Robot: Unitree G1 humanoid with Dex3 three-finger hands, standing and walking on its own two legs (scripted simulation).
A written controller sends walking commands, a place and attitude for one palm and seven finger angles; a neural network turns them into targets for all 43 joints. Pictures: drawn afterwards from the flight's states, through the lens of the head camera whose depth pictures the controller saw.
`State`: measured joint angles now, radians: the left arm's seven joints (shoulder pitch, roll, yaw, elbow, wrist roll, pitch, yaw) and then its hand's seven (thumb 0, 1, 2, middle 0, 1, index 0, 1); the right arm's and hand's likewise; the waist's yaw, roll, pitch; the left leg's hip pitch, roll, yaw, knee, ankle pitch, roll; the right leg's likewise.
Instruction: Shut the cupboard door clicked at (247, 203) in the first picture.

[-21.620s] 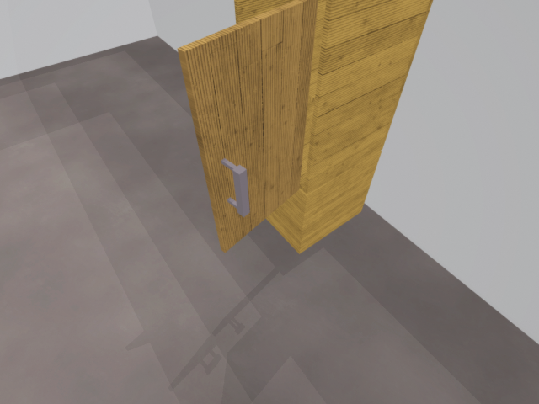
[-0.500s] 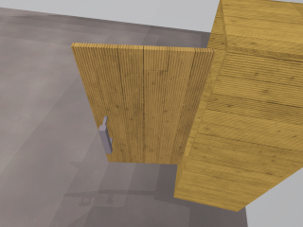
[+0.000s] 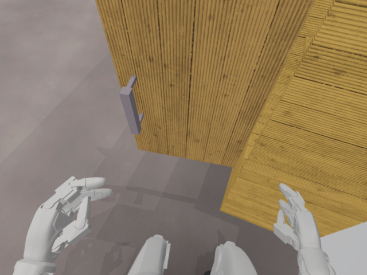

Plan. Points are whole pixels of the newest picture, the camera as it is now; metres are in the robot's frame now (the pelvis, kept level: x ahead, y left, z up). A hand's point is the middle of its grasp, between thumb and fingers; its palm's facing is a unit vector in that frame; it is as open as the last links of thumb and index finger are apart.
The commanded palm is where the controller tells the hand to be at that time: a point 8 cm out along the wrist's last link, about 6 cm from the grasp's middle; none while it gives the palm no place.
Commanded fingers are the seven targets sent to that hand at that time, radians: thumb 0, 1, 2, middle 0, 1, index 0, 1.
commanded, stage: raise the hand and make a fist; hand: left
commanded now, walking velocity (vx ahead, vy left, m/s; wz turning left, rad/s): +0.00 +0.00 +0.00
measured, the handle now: (134, 106) +0.47 +0.19 +0.05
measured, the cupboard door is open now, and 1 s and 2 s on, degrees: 100 100 100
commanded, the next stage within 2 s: bring the fist close to the handle in 1.34 s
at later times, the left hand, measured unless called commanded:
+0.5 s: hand (87, 207) +0.22 +0.21 +0.05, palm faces -0.09 -1.00 -0.01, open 3.3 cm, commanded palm +0.20 +0.27 +0.06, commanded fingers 0.00 0.90 0.90 -1.19 -1.38 -1.19 -1.38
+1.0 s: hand (85, 196) +0.24 +0.22 +0.05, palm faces -0.09 -1.00 -0.03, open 3.1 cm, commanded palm +0.22 +0.28 +0.06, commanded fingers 0.00 0.90 0.90 -1.30 -1.50 -1.30 -1.50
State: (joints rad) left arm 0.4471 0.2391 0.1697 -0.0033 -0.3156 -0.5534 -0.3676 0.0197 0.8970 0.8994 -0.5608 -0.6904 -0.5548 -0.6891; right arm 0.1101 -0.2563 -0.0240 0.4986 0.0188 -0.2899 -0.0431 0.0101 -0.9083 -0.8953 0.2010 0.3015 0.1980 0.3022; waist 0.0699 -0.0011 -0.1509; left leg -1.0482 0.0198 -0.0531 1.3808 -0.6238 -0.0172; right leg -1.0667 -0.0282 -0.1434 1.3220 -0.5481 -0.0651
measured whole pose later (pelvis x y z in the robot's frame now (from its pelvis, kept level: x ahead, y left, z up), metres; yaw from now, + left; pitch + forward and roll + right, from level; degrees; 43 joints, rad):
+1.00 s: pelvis +0.01 +0.04 +0.01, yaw -1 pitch +20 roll -4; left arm 0.39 0.27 0.15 -0.05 -0.29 -0.38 -0.31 0.02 0.90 0.90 -1.30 -1.49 -1.29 -1.49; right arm 0.23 -0.24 0.02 0.46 0.02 -0.16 -0.03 0.01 -0.90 -0.89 0.21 0.30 0.20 0.30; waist 0.01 0.03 -0.18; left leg -1.07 0.00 -0.01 1.35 -0.63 0.05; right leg -1.08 -0.04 -0.10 1.26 -0.52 0.00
